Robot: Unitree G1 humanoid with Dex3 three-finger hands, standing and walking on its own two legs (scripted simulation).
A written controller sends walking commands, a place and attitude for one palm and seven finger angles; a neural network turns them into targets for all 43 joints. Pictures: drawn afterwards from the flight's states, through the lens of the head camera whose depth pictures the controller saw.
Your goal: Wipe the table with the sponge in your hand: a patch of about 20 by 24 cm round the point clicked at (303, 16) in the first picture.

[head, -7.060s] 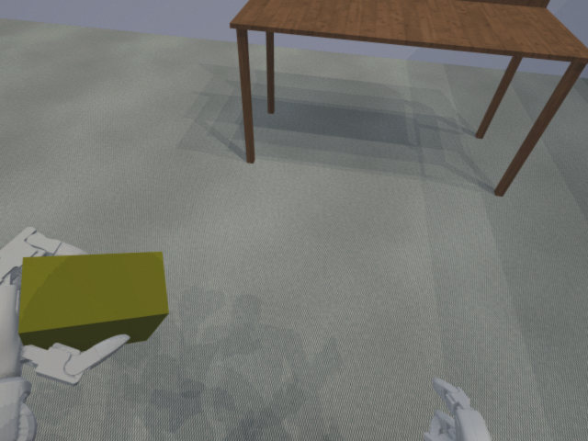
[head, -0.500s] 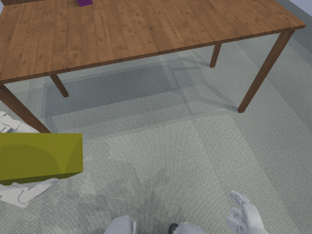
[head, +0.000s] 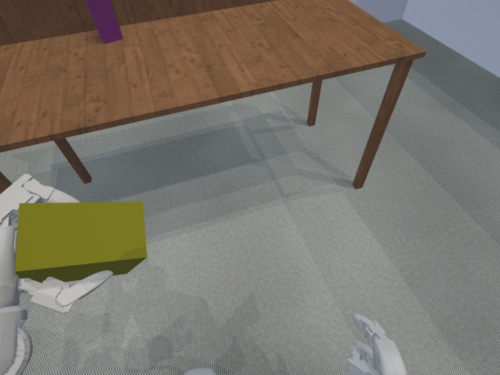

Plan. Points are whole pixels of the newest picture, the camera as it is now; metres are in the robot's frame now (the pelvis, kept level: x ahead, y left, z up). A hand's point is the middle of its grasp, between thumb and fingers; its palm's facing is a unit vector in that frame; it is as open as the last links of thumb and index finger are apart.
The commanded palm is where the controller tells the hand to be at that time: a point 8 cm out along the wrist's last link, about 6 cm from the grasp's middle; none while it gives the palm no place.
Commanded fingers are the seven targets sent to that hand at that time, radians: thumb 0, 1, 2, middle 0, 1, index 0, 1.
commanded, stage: take the last steps up to it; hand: left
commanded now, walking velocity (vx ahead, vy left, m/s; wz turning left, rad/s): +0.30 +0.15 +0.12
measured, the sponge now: (100, 243) +0.24 +0.20 +0.16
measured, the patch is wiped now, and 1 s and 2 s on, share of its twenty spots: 0.00 0.00 0.00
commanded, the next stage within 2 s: come to a stop and stand still in 1.90 s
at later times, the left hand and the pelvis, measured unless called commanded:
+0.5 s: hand (18, 230) +0.24 +0.29 +0.18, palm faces +0.45 -0.77 -0.45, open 10.6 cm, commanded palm +0.18 +0.32 +0.19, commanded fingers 0.00 0.10 1.30 -1.20 -1.60 -1.20 -1.60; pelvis +0.04 +0.03 +0.01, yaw +3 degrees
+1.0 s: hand (14, 163) +0.35 +0.35 +0.18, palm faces +0.45 -0.76 -0.47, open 10.6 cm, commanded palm +0.28 +0.39 +0.19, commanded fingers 0.00 0.10 1.30 -1.20 -1.60 -1.20 -1.60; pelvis +0.13 +0.10 +0.00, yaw +3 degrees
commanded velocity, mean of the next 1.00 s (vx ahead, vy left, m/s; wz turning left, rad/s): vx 0.30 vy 0.15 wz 0.03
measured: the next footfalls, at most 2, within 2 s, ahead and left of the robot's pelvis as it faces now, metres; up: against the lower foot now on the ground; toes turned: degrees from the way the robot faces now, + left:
left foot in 0.34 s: +0.04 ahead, +0.16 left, +0.00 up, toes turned +10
left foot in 0.92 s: +0.20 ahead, +0.24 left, +0.00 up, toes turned +14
